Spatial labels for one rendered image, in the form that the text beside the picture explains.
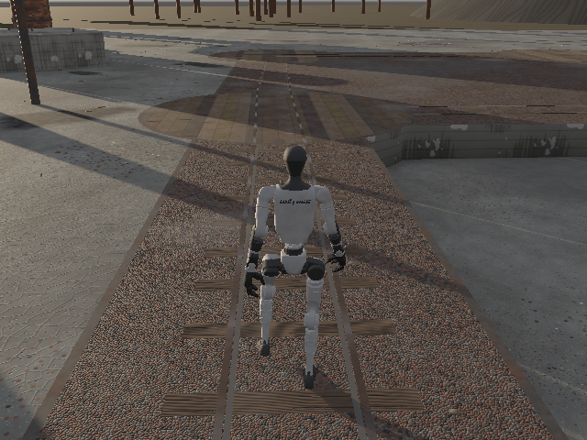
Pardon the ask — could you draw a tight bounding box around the robot head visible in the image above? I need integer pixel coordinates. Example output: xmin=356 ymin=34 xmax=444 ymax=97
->
xmin=279 ymin=146 xmax=311 ymax=191

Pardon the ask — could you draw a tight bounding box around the right robot upper arm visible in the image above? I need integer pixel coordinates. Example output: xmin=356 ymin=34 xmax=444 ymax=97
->
xmin=314 ymin=185 xmax=338 ymax=235

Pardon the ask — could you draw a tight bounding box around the robot right foot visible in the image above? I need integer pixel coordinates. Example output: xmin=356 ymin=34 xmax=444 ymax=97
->
xmin=303 ymin=364 xmax=316 ymax=389

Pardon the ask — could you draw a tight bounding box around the right robot hand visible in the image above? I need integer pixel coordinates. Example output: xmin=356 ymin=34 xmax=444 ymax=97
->
xmin=325 ymin=253 xmax=346 ymax=272

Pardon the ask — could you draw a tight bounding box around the left robot forearm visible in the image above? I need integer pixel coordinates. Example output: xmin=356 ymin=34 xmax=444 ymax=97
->
xmin=245 ymin=224 xmax=263 ymax=272

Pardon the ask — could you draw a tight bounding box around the left robot hand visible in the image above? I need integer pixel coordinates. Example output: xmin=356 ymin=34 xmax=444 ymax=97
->
xmin=243 ymin=270 xmax=265 ymax=298

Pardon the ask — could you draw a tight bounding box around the right robot forearm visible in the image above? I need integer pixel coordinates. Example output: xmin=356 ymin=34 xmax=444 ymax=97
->
xmin=327 ymin=221 xmax=345 ymax=257

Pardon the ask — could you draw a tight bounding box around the left robot upper arm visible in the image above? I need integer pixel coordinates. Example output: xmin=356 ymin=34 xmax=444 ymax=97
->
xmin=254 ymin=185 xmax=276 ymax=238

